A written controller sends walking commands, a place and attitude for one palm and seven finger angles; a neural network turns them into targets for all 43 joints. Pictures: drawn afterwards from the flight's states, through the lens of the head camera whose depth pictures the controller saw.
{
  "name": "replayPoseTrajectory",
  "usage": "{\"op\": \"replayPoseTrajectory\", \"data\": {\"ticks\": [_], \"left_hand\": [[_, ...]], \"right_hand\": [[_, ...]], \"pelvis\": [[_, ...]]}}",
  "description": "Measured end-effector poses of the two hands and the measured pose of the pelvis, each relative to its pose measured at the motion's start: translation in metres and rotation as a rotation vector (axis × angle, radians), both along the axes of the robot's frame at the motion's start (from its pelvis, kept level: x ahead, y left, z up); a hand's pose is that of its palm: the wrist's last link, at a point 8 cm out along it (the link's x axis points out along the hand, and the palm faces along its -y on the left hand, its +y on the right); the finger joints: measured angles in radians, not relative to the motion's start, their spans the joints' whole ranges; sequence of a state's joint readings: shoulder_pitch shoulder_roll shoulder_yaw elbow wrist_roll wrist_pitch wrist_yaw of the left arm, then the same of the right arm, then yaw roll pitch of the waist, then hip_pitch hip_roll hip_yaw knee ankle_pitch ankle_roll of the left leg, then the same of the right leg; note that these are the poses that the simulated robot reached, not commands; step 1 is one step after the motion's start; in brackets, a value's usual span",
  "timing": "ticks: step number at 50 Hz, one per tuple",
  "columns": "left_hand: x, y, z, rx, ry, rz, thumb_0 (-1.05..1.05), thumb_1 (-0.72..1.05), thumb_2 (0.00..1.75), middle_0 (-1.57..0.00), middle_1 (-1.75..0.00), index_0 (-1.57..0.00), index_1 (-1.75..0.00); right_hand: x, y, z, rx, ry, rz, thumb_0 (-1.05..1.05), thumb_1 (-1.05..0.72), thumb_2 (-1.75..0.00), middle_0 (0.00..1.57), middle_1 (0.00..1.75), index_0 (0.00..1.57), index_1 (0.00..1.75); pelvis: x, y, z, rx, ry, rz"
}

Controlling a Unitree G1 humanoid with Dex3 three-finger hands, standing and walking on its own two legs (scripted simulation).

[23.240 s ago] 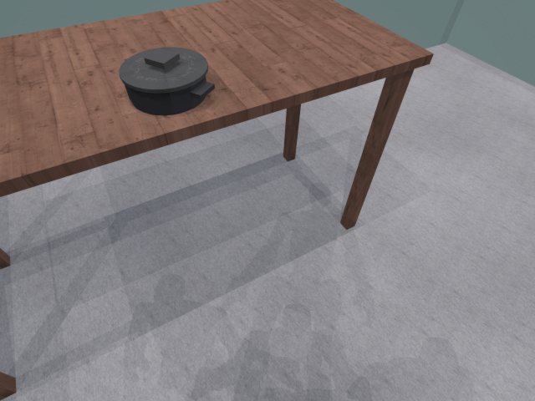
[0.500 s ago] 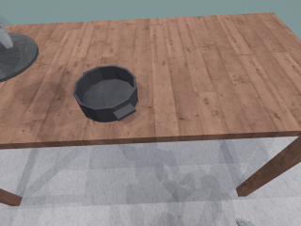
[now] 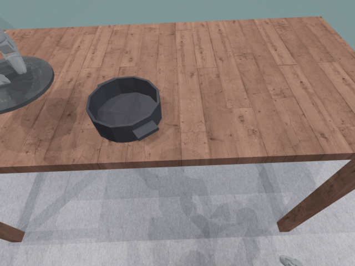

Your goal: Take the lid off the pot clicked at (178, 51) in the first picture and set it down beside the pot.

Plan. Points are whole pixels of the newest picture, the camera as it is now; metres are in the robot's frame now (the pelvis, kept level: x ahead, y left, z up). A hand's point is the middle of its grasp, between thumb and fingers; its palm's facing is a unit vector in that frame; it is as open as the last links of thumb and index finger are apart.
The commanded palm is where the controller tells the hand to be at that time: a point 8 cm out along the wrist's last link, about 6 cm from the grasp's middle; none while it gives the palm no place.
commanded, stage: lower the lid onto the table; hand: left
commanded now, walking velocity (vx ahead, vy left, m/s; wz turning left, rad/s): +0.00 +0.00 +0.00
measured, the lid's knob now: out of the picture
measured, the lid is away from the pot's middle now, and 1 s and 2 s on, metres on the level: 0.23 0.24 0.25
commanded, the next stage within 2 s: open the fingers wide in 1.66 s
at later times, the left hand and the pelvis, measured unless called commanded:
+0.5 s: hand (5, 84) +0.44 +0.34 +0.20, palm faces -0.32 -0.15 -0.94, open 6.8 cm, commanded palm +0.43 +0.35 +0.27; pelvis +0.00 +0.01 +0.00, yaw +0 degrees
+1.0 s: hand (11, 99) +0.43 +0.35 +0.17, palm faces -0.37 -0.16 -0.91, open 6.8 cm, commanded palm +0.44 +0.35 +0.23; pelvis +0.00 +0.01 +0.00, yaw +0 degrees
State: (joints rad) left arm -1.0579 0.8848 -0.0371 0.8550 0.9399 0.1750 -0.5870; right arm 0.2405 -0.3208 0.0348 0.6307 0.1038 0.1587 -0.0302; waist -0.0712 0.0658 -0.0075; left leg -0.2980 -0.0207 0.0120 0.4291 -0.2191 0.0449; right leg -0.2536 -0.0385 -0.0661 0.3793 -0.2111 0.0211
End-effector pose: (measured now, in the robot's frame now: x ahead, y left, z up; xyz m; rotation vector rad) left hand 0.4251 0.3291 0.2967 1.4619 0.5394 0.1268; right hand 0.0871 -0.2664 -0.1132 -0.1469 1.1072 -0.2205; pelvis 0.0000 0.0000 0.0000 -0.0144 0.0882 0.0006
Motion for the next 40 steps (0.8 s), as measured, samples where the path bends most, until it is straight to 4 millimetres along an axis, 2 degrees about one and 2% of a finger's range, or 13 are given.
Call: {"op": "replayPoseTrajectory", "data": {"ticks": [15,24,40], "left_hand": [[0.003,0.014,-0.027,-0.031,0.078,0.005,0.02,0.09,1.07,-0.59,-0.77,-0.88,-0.92],[0.012,0.013,-0.037,-0.039,0.077,-0.036,0.03,0.09,1.07,-0.59,-0.77,-0.88,-0.92],[0.009,0.021,-0.063,-0.053,0.117,-0.048,0.02,0.10,1.07,-0.59,-0.77,-0.88,-0.92]], "right_hand": [[-0.022,-0.004,0.001,-0.037,0.050,-0.025,0.00,-0.90,-0.90,0.20,0.30,0.20,0.30],[-0.035,-0.001,-0.001,-0.039,0.084,-0.051,0.00,-0.90,-0.90,0.20,0.30,0.20,0.30],[-0.024,0.009,0.000,-0.028,0.071,-0.038,0.00,-0.90,-0.90,0.20,0.30,0.20,0.30]], "pelvis": [[-0.001,0.001,-0.001,-0.006,0.002,0.000],[0.002,0.006,-0.001,-0.007,0.012,-0.005],[0.001,0.013,-0.003,-0.011,0.026,-0.001]]}}
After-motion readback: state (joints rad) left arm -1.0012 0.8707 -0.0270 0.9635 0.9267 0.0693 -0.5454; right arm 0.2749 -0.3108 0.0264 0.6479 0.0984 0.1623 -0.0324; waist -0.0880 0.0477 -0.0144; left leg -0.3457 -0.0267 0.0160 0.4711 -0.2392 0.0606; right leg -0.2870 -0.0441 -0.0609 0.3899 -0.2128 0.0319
